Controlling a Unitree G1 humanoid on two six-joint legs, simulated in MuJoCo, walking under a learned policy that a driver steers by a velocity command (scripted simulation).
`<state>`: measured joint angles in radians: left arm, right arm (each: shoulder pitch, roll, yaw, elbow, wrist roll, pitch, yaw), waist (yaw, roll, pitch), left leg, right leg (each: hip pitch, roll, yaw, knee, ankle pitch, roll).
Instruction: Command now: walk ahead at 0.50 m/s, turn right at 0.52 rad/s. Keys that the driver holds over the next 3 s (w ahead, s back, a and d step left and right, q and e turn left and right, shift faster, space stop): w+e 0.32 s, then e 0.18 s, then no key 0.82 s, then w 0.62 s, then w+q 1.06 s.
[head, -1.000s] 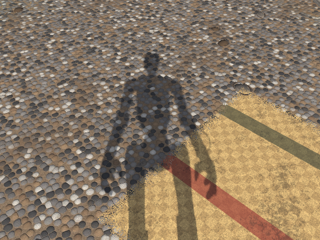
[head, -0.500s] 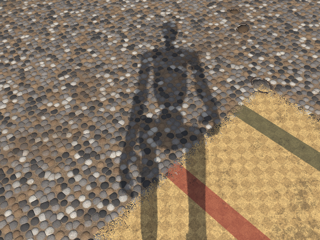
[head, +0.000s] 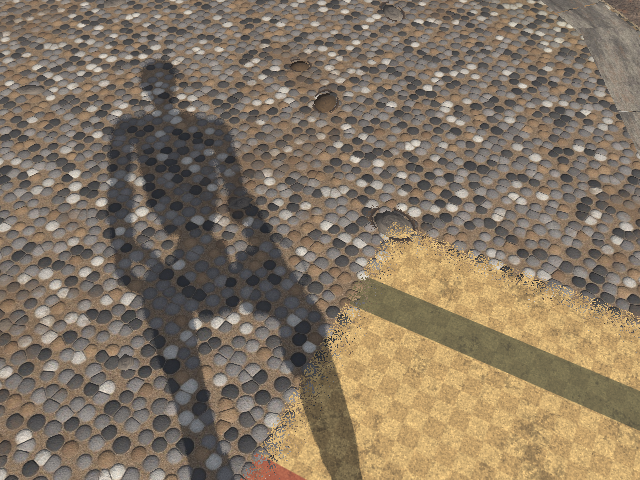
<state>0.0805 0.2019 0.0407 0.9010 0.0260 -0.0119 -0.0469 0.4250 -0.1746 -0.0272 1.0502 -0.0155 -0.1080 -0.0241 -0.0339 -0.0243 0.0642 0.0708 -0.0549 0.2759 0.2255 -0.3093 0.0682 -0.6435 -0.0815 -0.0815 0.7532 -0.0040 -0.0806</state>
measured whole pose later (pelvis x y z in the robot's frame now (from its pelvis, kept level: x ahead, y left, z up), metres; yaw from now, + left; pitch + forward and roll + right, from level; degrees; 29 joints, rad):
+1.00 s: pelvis +0.37 -0.04 +0.00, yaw -24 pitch -1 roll +0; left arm 0.22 0.23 0.02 0.90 0.03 0.04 0.01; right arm 0.24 -0.23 -0.01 0.86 -0.02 0.02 -0.01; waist -0.01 0.00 0.03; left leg -0.34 -0.02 0.06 0.46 -0.11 0.04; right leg -0.21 0.03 0.04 0.52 -0.30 -0.04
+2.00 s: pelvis +0.63 -0.12 +0.00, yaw -23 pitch +1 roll +0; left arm 0.01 0.19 0.03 0.91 0.02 -0.04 -0.03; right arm 0.50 -0.14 -0.01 1.09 -0.02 -0.10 -0.01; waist -0.06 -0.02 0.05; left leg 0.14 -0.07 0.04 0.17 -0.33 0.07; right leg -0.61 -0.04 -0.09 0.65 -0.06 -0.06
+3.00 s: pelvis +1.16 -0.22 +0.01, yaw +10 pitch +2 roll +0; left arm 0.06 0.25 0.04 0.76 0.04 -0.02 -0.02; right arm 0.40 -0.25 -0.08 0.91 0.00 -0.05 0.00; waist -0.07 -0.04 0.05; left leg -0.04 -0.14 -0.10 0.28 -0.25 0.13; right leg -0.68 -0.12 0.03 0.82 -0.08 0.05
